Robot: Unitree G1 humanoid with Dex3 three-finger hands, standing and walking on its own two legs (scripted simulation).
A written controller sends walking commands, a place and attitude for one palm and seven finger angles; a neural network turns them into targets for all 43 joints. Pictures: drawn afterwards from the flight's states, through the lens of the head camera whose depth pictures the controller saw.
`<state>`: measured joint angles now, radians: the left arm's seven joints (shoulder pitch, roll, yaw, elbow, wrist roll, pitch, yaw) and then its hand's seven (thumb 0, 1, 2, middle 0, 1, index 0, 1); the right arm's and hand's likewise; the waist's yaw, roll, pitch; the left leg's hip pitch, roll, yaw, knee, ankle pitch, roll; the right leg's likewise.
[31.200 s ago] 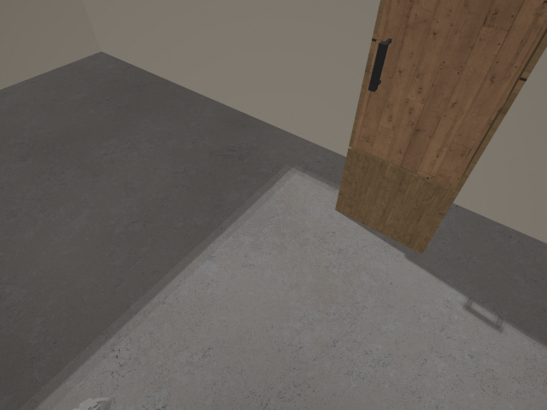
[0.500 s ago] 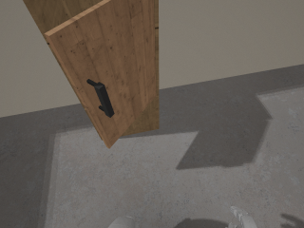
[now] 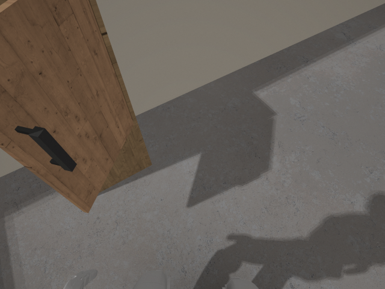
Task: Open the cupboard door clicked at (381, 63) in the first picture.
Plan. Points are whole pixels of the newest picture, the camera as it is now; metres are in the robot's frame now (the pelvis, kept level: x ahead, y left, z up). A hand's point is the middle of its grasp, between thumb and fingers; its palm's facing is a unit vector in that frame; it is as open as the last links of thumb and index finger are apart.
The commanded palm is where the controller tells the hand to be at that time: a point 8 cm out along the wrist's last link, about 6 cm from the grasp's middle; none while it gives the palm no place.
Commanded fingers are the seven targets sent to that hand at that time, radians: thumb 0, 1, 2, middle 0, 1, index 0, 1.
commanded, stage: walk to a spot facing it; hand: left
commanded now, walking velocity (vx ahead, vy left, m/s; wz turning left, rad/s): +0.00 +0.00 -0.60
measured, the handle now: (47, 149) +0.38 +0.36 +0.03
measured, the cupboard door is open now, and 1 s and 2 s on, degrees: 43 43 43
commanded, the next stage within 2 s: none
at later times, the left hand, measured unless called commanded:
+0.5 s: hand (141, 255) +0.20 +0.15 -0.15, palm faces -0.33 -0.91 -0.26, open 7.4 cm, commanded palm none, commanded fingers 0.00 0.90 0.90 -0.20 -0.30 -0.20 -0.30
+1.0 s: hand (195, 214) +0.30 +0.02 -0.14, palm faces -0.64 -0.75 -0.17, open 7.4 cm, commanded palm none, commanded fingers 0.00 0.90 0.90 -0.20 -0.30 -0.20 -0.30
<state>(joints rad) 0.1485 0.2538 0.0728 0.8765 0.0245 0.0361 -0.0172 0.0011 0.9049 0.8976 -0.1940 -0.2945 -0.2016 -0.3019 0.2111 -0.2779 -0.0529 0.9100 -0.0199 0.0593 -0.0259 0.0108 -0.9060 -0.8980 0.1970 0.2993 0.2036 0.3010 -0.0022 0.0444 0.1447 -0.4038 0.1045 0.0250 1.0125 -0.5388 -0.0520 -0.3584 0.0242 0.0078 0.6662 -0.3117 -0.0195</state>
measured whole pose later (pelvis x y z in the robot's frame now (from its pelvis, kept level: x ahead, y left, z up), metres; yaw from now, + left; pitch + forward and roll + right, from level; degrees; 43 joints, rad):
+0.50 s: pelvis +0.02 -0.02 +0.00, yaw -19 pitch +1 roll -1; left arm 0.13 0.24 0.06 0.87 0.02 0.03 -0.03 0.00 0.90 0.90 -0.19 -0.29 -0.20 -0.30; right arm 0.25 -0.24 -0.04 0.90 -0.02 0.04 -0.01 0.01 -0.90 -0.90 0.20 0.30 0.21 0.30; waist -0.01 0.03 0.10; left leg -0.36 0.15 0.11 0.84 -0.49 -0.06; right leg -0.32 0.00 -0.03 0.63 -0.32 -0.02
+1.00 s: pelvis +0.08 -0.06 +0.02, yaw -39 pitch +1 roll -1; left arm 0.11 0.23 0.08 0.90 0.03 0.05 -0.08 0.01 0.91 0.90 -0.19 -0.29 -0.20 -0.30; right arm 0.38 -0.22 -0.02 0.94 -0.05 -0.03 -0.01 0.01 -0.90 -0.90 0.20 0.30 0.20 0.30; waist -0.03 0.01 0.08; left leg -0.10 0.16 0.24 0.44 -0.34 -0.06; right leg -0.50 -0.06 -0.10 0.77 -0.33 0.00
